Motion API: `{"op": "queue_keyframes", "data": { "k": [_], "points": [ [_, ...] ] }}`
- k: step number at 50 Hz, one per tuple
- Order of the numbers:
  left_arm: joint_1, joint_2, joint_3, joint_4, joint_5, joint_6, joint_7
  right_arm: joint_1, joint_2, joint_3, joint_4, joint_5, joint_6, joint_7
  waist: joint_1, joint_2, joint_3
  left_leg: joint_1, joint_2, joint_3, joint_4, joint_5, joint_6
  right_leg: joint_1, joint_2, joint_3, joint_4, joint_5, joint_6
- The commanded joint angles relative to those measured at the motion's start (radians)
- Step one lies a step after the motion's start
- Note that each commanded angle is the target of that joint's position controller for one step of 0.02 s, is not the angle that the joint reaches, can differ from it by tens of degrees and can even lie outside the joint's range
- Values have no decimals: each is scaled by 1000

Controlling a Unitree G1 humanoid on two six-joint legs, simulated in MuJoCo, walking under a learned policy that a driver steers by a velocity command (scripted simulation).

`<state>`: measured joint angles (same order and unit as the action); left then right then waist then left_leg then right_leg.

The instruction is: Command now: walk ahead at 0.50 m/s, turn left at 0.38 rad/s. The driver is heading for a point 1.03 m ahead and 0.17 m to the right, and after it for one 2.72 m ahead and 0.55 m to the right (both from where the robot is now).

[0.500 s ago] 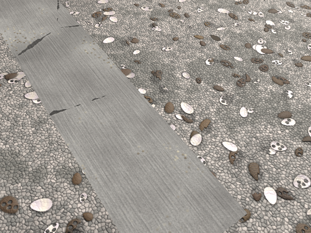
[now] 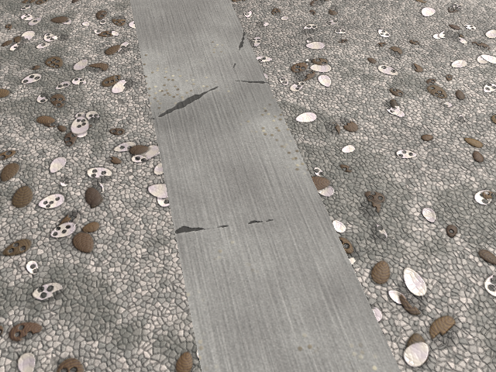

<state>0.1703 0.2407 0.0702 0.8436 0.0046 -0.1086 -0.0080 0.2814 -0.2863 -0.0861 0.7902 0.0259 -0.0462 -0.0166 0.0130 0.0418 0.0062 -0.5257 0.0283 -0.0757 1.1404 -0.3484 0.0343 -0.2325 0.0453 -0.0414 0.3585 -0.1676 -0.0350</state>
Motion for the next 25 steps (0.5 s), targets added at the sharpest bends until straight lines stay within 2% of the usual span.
{"op": "queue_keyframes", "data": {
  "k": [1,4,7,9,11,13,14,15,16,17,18,19,20,21,22,23,24,25],
  "points": [
    [29,103,20,-14,-3,-16,-8,-15,-14,-2,-84,-3,-12,4,-3,-118,-4,-177,79,-42,-71,68,-5,128,-285,239,-201,192,-180],
    [39,143,29,6,-12,-9,-3,-106,-7,12,-113,-17,-20,15,4,-101,-1,-169,84,2,-269,224,-18,131,-260,137,-211,332,-173],
    [92,165,28,28,-26,0,-1,-220,7,28,-139,-15,-31,31,42,-100,17,-81,59,66,-461,371,-17,111,-225,66,-213,331,-147],
    [153,182,28,53,-32,8,-2,-289,-3,30,-163,-7,-31,40,65,-104,29,-72,44,80,-525,377,-13,162,-250,75,-203,313,-146],
    [190,192,28,77,-36,19,-1,-334,-21,28,-188,-3,-30,48,64,-116,41,-83,32,80,-573,320,7,240,-287,86,-174,345,-136],
    [191,211,31,89,-37,32,3,-316,-51,17,-192,-6,-32,54,26,-136,21,-11,3,97,-616,252,37,291,-304,77,-100,501,-116],
    [185,215,30,93,-42,37,6,-241,-75,3,-173,-12,-33,52,-25,-141,-25,132,-24,117,-653,261,58,273,-290,63,-7,641,-99],
    [182,203,22,93,-39,41,9,-89,-122,-22,-125,-16,-33,46,-101,-129,-109,361,-36,120,-670,298,87,202,-246,39,158,693,-74],
    [167,169,4,61,-15,35,10,107,-202,-48,-88,-32,-31,29,-175,-42,-253,695,146,-69,-613,389,150,-30,-190,9,453,416,-35],
    [291,37,-38,51,-12,18,2,146,-261,-54,-73,-34,-26,28,-114,211,-412,989,404,-517,-707,247,300,-388,-29,25,799,-347,16],
    [244,146,-8,72,-37,4,-2,166,-167,-32,-74,-31,-24,27,-156,123,-413,950,391,-577,-765,154,284,-470,-56,164,922,-427,8],
    [157,183,7,36,-60,0,-2,90,-135,-19,-75,-26,-27,24,-139,105,-243,814,355,-408,-794,191,237,-540,-99,146,939,-348,3],
    [113,170,6,28,-56,2,4,19,-106,-10,-77,-26,-33,24,-105,58,-158,672,310,-293,-830,246,208,-515,-141,125,893,-261,5],
    [98,158,11,28,-42,10,10,-36,-76,-3,-74,-31,-40,28,-71,48,-96,552,278,-214,-872,279,192,-478,-166,120,847,-207,10],
    [125,139,14,37,-38,28,12,-71,-50,3,-72,-37,-49,31,-34,61,-68,465,253,-148,-917,291,177,-413,-187,130,823,-167,11],
    [145,109,11,42,-40,45,13,-88,-41,1,-64,-38,-57,34,-14,62,-54,410,248,-112,-955,285,176,-374,-191,130,809,-143,14],
    [148,85,8,41,-40,58,13,-96,-43,-1,-54,-37,-66,34,-1,51,-36,376,248,-74,-984,305,180,-369,-194,131,793,-126,19],
    [134,79,9,31,-38,67,14,-100,-52,-5,-44,-38,-71,31,7,45,-13,358,248,-34,-1005,329,180,-387,-195,138,773,-92,23]
  ]
}}
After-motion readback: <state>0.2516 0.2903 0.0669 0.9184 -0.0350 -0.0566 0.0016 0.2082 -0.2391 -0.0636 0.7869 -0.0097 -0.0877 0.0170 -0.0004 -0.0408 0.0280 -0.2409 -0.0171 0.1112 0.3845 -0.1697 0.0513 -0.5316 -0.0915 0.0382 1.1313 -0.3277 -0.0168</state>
